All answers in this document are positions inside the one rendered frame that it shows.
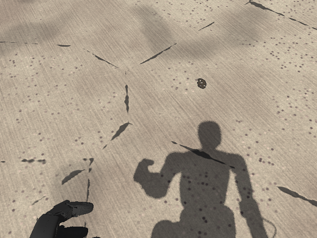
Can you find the robot left hand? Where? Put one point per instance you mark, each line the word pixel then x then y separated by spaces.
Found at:
pixel 47 226

